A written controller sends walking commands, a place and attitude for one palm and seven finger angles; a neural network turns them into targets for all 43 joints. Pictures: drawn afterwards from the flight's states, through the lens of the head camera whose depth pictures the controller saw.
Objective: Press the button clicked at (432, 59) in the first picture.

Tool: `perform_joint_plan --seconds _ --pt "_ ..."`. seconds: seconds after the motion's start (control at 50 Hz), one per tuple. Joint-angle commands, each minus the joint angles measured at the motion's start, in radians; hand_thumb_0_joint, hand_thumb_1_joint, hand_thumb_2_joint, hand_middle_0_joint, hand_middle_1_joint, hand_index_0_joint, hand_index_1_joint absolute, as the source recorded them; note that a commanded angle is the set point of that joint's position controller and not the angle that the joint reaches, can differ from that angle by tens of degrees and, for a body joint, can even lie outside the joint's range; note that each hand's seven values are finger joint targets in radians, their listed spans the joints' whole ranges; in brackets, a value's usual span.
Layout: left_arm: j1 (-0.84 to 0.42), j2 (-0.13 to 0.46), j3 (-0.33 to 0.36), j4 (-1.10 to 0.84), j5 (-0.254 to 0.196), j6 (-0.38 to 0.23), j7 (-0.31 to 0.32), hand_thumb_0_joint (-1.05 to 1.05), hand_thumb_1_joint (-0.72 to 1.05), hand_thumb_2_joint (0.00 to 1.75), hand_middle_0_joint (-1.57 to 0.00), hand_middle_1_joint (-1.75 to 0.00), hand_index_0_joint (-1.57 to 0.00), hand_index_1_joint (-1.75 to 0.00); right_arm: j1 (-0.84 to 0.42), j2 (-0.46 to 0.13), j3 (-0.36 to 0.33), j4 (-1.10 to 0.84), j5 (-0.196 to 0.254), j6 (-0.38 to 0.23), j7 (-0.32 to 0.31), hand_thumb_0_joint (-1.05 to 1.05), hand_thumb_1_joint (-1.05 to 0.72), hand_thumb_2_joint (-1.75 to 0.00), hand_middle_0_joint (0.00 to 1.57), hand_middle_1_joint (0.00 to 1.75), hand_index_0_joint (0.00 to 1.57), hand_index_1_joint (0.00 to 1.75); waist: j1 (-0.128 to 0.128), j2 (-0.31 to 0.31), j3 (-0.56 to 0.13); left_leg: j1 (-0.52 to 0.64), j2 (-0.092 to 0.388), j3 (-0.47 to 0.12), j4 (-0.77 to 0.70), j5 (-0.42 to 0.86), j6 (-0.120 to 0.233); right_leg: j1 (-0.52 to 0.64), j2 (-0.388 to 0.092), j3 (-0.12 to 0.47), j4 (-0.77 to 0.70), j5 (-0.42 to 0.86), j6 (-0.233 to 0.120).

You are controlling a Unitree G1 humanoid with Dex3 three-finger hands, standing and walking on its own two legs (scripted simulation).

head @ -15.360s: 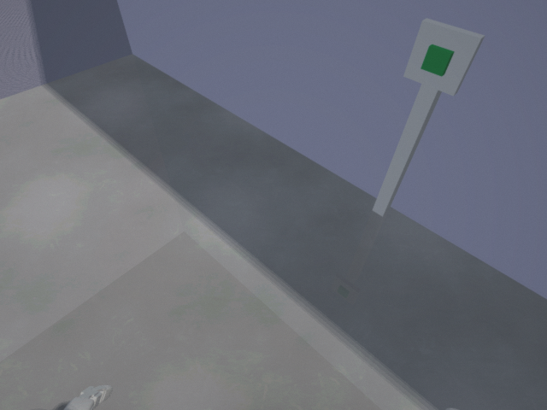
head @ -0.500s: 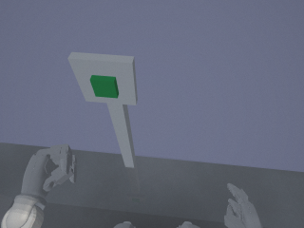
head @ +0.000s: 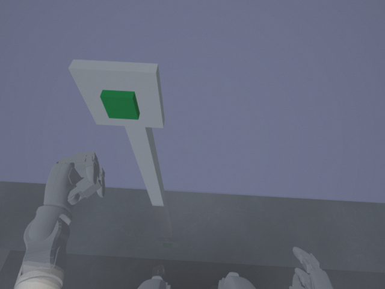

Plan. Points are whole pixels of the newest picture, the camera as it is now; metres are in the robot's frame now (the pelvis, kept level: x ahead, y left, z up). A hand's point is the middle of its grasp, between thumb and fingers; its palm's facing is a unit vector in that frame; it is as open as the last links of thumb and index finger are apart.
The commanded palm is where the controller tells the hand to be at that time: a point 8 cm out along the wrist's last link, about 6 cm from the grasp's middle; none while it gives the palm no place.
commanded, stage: aim a knuckle at the button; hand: left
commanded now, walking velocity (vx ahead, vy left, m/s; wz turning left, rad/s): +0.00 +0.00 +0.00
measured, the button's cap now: (121, 104) +0.50 +0.19 +0.07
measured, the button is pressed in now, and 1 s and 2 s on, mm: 0 0 4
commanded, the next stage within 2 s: press the button with the knuckle in 1.28 s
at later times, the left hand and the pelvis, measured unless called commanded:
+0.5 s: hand (124, 150) +0.39 +0.17 +0.04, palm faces -0.04 -1.00 -0.03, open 3.1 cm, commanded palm +0.37 +0.22 +0.04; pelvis +0.00 +0.01 -0.01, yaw -1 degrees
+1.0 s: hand (123, 150) +0.39 +0.17 +0.04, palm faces -0.03 -1.00 -0.03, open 3.1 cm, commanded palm +0.37 +0.22 +0.04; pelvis -0.01 +0.00 -0.01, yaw -1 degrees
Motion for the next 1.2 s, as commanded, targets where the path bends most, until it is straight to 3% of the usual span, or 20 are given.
perform_joint_plan --seconds 0.0,0.08,0.12,0.16,0.22,0.28,0.38,0.42,0.5,0.56,0.64,0.76,0.78,0.84,0.86,0.92,1.0,1.02,1.1,1.18 --pt "-0.309 0.151 0.034 -0.212 -0.011 -0.094 0.019 0.00 0.90 0.90 -1.30 -1.50 -1.30 -1.50 -0.004 -0.127 -0.056 -0.118 0.006 -0.050 -0.011 0.00 -0.90 -0.90 0.20 0.30 0.20 0.30 -0.013 0.057 -0.303 0.086 -0.027 -0.042 -0.130 0.316 0.003 0.217 0.029 0.070 -0.097 0.255 0.003" --pt "-0.368 0.112 -0.011 -0.159 0.013 -0.103 0.044 0.00 0.90 0.90 -1.30 -1.50 -1.30 -1.50 0.011 -0.126 -0.058 -0.098 0.003 -0.044 -0.006 0.00 -0.90 -0.90 0.20 0.30 0.20 0.30 -0.024 0.045 -0.314 0.103 -0.020 -0.054 -0.126 0.342 -0.003 0.174 0.032 0.055 -0.079 0.259 0.002" --pt "-0.391 0.162 0.028 -0.103 0.023 -0.096 0.058 0.00 0.90 0.90 -1.30 -1.50 -1.30 -1.50 0.022 -0.135 -0.059 -0.087 -0.001 -0.033 -0.005 0.00 -0.90 -0.90 0.20 0.30 0.20 0.30 -0.022 0.013 -0.317 0.075 -0.020 -0.056 -0.120 0.338 -0.001 0.183 0.034 0.056 -0.071 0.259 0.002" --pt "-0.405 0.134 0.012 -0.057 0.036 -0.085 0.069 0.00 0.90 0.90 -1.30 -1.50 -1.30 -1.50 0.022 -0.130 -0.059 -0.092 -0.001 -0.020 0.001 0.00 -0.90 -0.90 0.20 0.30 0.20 0.30 -0.017 0.016 -0.317 0.066 -0.023 -0.050 -0.122 0.340 -0.004 0.182 0.030 0.057 -0.067 0.270 0.003" --pt "-0.412 0.170 0.051 -0.028 0.042 -0.078 0.087 0.00 0.90 0.90 -1.30 -1.50 -1.30 -1.50 0.033 -0.134 -0.062 -0.098 -0.003 0.001 0.007 0.00 -0.90 -0.90 0.20 0.30 0.20 0.30 -0.003 -0.001 -0.356 0.063 -0.022 -0.045 -0.118 0.372 -0.003 0.210 0.031 0.059 -0.059 0.301 0.001" --pt "-0.492 0.135 0.015 -0.044 0.054 -0.095 0.102 0.00 0.90 0.90 -1.30 -1.50 -1.30 -1.50 0.040 -0.125 -0.061 -0.094 -0.006 0.013 0.015 0.00 -0.90 -0.90 0.20 0.30 0.20 0.30 -0.013 0.047 -0.370 0.091 -0.017 -0.047 -0.113 0.419 -0.011 0.187 0.032 0.056 -0.048 0.328 0.000" --pt "-0.614 0.094 -0.026 0.050 0.074 -0.122 0.126 0.00 0.90 0.90 -1.30 -1.50 -1.30 -1.50 0.057 -0.125 -0.062 -0.068 -0.008 0.030 0.020 0.00 -0.90 -0.90 0.20 0.30 0.20 0.30 -0.047 -0.004 -0.341 0.047 -0.016 -0.048 -0.096 0.347 -0.006 0.140 0.036 0.057 -0.045 0.282 0.004" --pt "-0.686 0.141 0.004 0.114 0.087 -0.125 0.133 0.00 0.90 0.90 -1.30 -1.50 -1.30 -1.50 0.067 -0.133 -0.062 -0.052 -0.010 0.041 0.016 0.00 -0.90 -0.90 0.20 0.30 0.20 0.30 -0.057 -0.004 -0.318 0.016 -0.019 -0.047 -0.088 0.306 -0.002 0.121 0.037 0.062 -0.045 0.251 0.002" --pt "-0.776 0.145 0.007 0.153 0.102 -0.140 0.137 0.00 0.90 0.90 -1.30 -1.50 -1.30 -1.50 0.084 -0.129 -0.064 -0.044 -0.014 0.053 0.019 0.00 -0.90 -0.90 0.20 0.30 0.20 0.30 -0.049 0.051 -0.405 0.051 -0.023 -0.048 -0.077 0.341 -0.005 0.124 0.034 0.068 -0.031 0.276 -0.002" --pt "-0.797 0.171 0.029 0.139 0.100 -0.156 0.140 0.00 0.90 0.90 -1.30 -1.50 -1.30 -1.50 0.098 -0.130 -0.068 -0.042 -0.019 0.061 0.023 0.00 -0.90 -0.90 0.20 0.30 0.20 0.30 -0.043 0.076 -0.504 0.097 -0.018 -0.049 -0.060 0.440 -0.008 0.144 0.036 0.070 -0.011 0.345 -0.001" --pt "-0.622 0.190 0.078 0.175 0.085 -0.147 0.141 0.00 0.90 0.90 -1.30 -1.50 -1.30 -1.50 0.104 -0.130 -0.070 -0.068 -0.016 0.078 0.033 0.00 -0.90 -0.90 0.20 0.30 0.20 0.30 -0.004 0.011 -0.496 0.041 -0.024 -0.029 -0.083 0.456 -0.003 0.251 0.038 0.078 -0.030 0.409 -0.001" --pt "-0.622 0.187 0.077 0.210 0.082 -0.130 0.134 0.00 0.90 0.90 -1.30 -1.50 -1.30 -1.50 0.098 -0.134 -0.070 -0.075 -0.007 0.106 0.034 0.00 -0.90 -0.90 0.20 0.30 0.20 0.30 -0.032 -0.050 -0.340 -0.050 -0.029 -0.004 -0.108 0.302 0.007 0.230 0.035 0.091 -0.082 0.322 0.008" --pt "-0.638 0.193 0.078 0.196 0.083 -0.142 0.131 0.00 0.90 0.90 -1.30 -1.50 -1.30 -1.50 0.098 -0.134 -0.070 -0.076 -0.007 0.107 0.032 0.00 -0.90 -0.90 0.20 0.30 0.20 0.30 -0.032 -0.056 -0.342 -0.051 -0.029 -0.007 -0.110 0.286 0.007 0.232 0.035 0.093 -0.083 0.302 0.007" --pt "-0.701 0.158 0.030 0.084 0.082 -0.196 0.122 0.00 0.90 0.90 -1.30 -1.50 -1.30 -1.50 0.084 -0.122 -0.072 -0.077 -0.009 0.098 0.028 0.00 -0.90 -0.90 0.20 0.30 0.20 0.30 -0.035 0.067 -0.409 0.043 -0.026 -0.013 -0.105 0.328 0.004 0.207 0.037 0.090 -0.069 0.311 -0.003" --pt "-0.724 0.118 -0.009 0.071 0.078 -0.207 0.119 0.00 0.90 0.90 -1.30 -1.50 -1.30 -1.50 0.082 -0.116 -0.070 -0.072 -0.009 0.093 0.028 0.00 -0.90 -0.90 0.20 0.30 0.20 0.30 -0.050 0.066 -0.418 0.070 -0.022 -0.020 -0.101 0.329 0.004 0.187 0.040 0.085 -0.070 0.301 -0.002" --pt "-0.764 0.126 -0.018 0.105 0.076 -0.217 0.119 0.00 0.90 0.90 -1.30 -1.50 -1.30 -1.50 0.086 -0.126 -0.072 -0.045 -0.010 0.088 0.019 0.00 -0.90 -0.90 0.20 0.30 0.20 0.30 -0.075 0.028 -0.393 0.065 -0.018 -0.036 -0.094 0.302 0.006 0.150 0.042 0.081 -0.073 0.265 0.002" --pt "-0.789 0.141 -0.003 0.241 0.093 -0.180 0.125 0.00 0.90 0.90 -1.30 -1.50 -1.30 -1.50 0.077 -0.135 -0.068 -0.030 -0.005 0.091 0.017 0.00 -0.90 -0.90 0.20 0.30 0.20 0.30 -0.068 0.018 -0.317 0.004 -0.025 -0.043 -0.105 0.208 0.003 0.107 0.036 0.074 -0.075 0.175 0.001" --pt "-0.768 0.191 0.041 0.257 0.098 -0.174 0.132 0.00 0.90 0.90 -1.30 -1.50 -1.30 -1.50 0.082 -0.141 -0.069 -0.035 -0.008 0.095 0.016 0.00 -0.90 -0.90 0.20 0.30 0.20 0.30 -0.054 0.002 -0.332 -0.006 -0.027 -0.043 -0.102 0.216 0.005 0.127 0.036 0.078 -0.072 0.179 -0.001" --pt "-0.800 0.144 0.009 0.217 0.103 -0.177 0.148 0.00 0.90 0.90 -1.30 -1.50 -1.30 -1.50 0.072 -0.128 -0.065 -0.057 -0.012 0.097 0.024 0.00 -0.90 -0.90 0.20 0.30 0.20 0.30 -0.042 0.056 -0.400 0.043 -0.027 -0.044 -0.094 0.290 -0.002 0.125 0.034 0.071 -0.047 0.240 -0.004" --pt "-0.789 0.158 0.026 0.208 0.102 -0.188 0.165 0.00 0.90 0.90 -1.30 -1.50 -1.30 -1.50 0.077 -0.129 -0.065 -0.065 -0.016 0.099 0.028 0.00 -0.90 -0.90 0.20 0.30 0.20 0.30 -0.043 0.017 -0.441 0.040 -0.024 -0.042 -0.085 0.327 -0.001 0.157 0.037 0.074 -0.038 0.283 0.000"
